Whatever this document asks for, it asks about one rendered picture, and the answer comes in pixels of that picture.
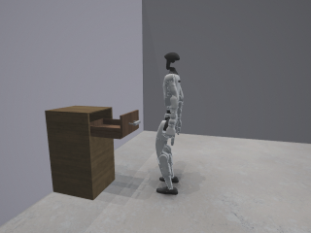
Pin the handle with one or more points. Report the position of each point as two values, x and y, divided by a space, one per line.
135 122

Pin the robot left thigh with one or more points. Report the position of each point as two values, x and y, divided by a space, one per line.
159 139

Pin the robot left hand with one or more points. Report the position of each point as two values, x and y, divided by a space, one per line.
171 132

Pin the right robot upper arm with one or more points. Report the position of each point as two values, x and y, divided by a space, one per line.
181 95

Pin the left robot upper arm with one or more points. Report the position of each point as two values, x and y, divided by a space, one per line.
170 80

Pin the drawer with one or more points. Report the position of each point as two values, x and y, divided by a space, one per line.
114 128

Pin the left robot foot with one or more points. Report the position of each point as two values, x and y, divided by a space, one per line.
166 190

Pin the robot right hand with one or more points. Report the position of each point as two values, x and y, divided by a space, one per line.
178 125

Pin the robot left forearm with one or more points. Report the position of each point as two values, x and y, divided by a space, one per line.
173 110

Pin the robot right forearm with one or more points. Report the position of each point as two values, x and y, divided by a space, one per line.
179 110

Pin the cabinet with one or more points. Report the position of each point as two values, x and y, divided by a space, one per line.
81 165

